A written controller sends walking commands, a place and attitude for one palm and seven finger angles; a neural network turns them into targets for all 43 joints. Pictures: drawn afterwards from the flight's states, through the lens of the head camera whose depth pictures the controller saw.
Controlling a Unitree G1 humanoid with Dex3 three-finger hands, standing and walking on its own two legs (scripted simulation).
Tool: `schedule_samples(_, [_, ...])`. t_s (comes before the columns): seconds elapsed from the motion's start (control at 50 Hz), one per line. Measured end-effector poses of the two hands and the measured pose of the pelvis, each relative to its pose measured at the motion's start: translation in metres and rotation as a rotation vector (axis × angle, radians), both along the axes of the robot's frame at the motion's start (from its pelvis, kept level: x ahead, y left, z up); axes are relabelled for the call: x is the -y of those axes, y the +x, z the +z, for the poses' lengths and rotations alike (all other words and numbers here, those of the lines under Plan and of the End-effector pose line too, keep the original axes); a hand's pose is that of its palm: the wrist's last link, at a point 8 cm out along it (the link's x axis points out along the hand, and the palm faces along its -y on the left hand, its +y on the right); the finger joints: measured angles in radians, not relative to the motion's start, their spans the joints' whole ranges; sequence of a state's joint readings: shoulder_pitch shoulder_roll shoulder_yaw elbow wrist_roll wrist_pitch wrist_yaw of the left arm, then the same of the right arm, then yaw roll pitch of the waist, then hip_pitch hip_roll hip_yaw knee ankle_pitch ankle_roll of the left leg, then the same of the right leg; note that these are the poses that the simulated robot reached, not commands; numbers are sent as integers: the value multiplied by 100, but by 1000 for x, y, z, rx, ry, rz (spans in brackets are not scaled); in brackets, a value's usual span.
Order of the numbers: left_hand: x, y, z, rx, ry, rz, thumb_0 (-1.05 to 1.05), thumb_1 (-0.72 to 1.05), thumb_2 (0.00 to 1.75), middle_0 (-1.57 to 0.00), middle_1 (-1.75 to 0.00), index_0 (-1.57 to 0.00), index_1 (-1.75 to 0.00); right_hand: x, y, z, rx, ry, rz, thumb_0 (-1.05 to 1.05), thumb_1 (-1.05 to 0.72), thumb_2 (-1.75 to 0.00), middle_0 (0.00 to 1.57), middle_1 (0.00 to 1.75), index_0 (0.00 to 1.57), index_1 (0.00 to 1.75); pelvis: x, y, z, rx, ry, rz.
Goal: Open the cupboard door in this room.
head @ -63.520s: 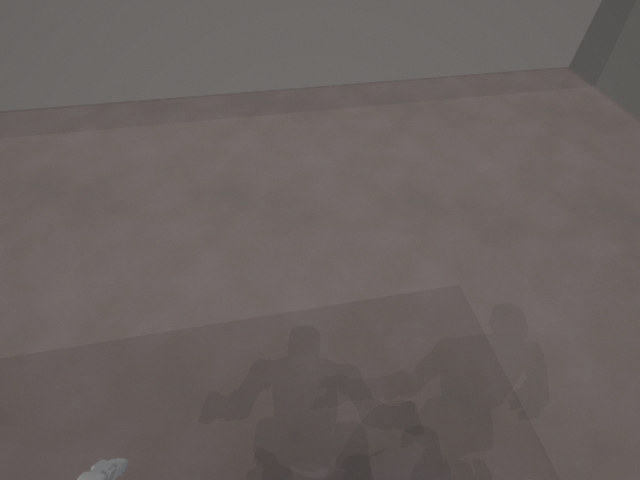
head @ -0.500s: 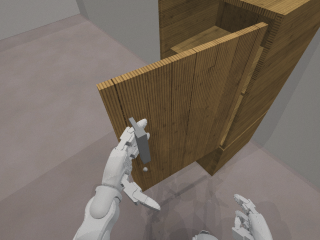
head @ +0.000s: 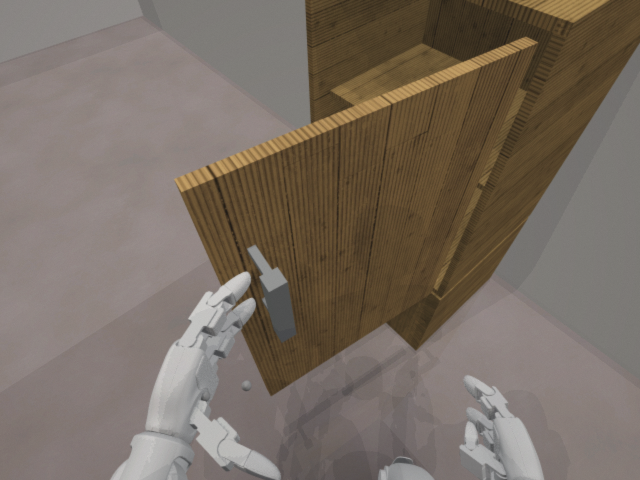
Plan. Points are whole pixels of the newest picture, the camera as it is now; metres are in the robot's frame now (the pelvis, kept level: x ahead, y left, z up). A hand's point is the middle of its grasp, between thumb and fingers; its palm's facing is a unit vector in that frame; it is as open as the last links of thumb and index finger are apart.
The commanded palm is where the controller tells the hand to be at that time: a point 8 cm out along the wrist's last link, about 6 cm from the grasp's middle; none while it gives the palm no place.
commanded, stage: slide the hand sideways off the handle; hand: left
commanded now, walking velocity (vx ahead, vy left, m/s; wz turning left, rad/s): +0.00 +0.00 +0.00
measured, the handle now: (271, 295) +0.31 +0.08 +0.08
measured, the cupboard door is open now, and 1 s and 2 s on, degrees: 82 82 82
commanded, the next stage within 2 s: draw the hand back to the body in 0.42 s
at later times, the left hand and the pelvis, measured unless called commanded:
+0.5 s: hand (189, 424) +0.17 +0.14 +0.07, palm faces -0.08 -1.00 -0.05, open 16.3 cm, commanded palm +0.15 +0.20 +0.08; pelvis -0.01 -0.01 -0.01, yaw +1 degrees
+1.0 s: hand (123, 406) +0.17 +0.18 +0.12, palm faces -0.06 -0.99 -0.09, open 16.3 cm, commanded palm +0.14 +0.24 +0.14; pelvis -0.01 +0.01 +0.02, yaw +0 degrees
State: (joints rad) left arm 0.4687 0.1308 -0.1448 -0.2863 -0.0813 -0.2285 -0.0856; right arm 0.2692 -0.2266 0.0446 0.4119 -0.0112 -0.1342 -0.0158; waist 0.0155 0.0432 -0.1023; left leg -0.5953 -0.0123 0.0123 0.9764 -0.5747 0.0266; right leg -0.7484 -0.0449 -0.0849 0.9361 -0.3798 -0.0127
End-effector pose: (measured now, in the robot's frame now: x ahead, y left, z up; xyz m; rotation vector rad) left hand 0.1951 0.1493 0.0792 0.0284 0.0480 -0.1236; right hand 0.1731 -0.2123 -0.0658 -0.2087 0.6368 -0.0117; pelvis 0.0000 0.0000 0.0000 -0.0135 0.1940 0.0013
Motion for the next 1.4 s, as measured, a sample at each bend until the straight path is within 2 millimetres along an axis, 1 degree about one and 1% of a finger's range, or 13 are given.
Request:
schedule_samples(0.14, [-15, -14, 0, -11, 11, 32, -1, -50, 30, -16, -31, -19, -31, 9, 0, 1, 12, -9, -13, 1, -90, -90, 20, 30, 20, 30, 4, 0, -2, -5, -1, 2])
schedule_samples(0.32, [-34, -30, -2, -4, 30, 42, -1, -50, 30, -15, -30, -16, -30, 19, -1, -2, 30, -32, -20, 1, -90, -90, 20, 30, 20, 30, 8, -6, -8, -7, -8, 11])
schedule_samples(0.46, [-47, -38, -2, -5, 28, 43, -1, -50, 30, -15, -30, -15, -30, 19, -4, -1, 47, -32, -35, 2, -90, -90, 20, 30, 20, 30, 8, -11, -9, 1, -12, 12])
schedule_samples(0.6, [-49, -39, -1, 11, 22, 29, -1, -50, 30, -15, -30, -15, -30, 15, -8, 3, 65, -35, -30, 2, -90, -90, 20, 30, 20, 30, 5, -15, -10, 12, -18, 13])
schedule_samples(0.74, [-64, -38, 21, 43, 49, 50, -1, -50, 30, -15, -30, -15, -30, 6, -12, 10, 76, -13, -43, 2, -90, -90, 20, 30, 20, 30, 0, -14, -2, 44, -22, 10])
schedule_samples(0.82, [-72, -37, 29, 39, 52, 57, -1, -50, 30, -15, -30, -15, -30, 1, -12, 16, 86, -9, -37, 2, -90, -90, 20, 30, 20, 30, -3, -12, 4, 62, -25, 12])
schedule_samples(0.96, [-86, -39, 45, 40, 58, 61, -1, -50, 30, -15, -30, -15, -30, -5, -6, 28, 119, -8, -25, 2, -90, -90, 20, 30, 20, 30, -8, -7, 13, 90, -29, 11])
schedule_samples(1.04, [-94, -41, 55, 52, 69, 72, -1, -47, 32, -15, -30, -15, -30, -8, 0, 35, 139, -10, -13, 2, -90, -90, 20, 30, 20, 30, -10, -4, 18, 109, -31, 14])
schedule_samples(1.12, [-107, -42, 69, 42, 237, 223, -1, -39, 35, -15, -30, -16, -30, -11, 4, 43, 132, -33, -17, 2, -90, -90, 20, 30, 20, 30, -12, 0, 26, 138, -28, 4])
schedule_samples(1.2, [-117, -45, 80, 36, 307, 352, -1, -28, 40, -16, -30, -16, -30, -14, 6, 46, 103, -40, -20, 2, -90, -90, 20, 30, 20, 30, -14, 4, 35, 164, -26, 5])
schedule_samples(1.28, [-124, -45, 91, 46, 345, 410, -1, -16, 45, -16, -30, -16, -30, -17, 7, 47, 65, -45, -7, 1, -90, -90, 20, 30, 20, 30, -16, 9, 43, 186, -22, 6])
schedule_samples(1.4, [-133, -39, 109, 85, 393, 446, 0, 4, 54, -17, -30, -17, -30, -20, 13, 47, 33, -38, 5, 2, -90, -90, 20, 30, 20, 30, -18, 15, 51, 213, -17, 3])
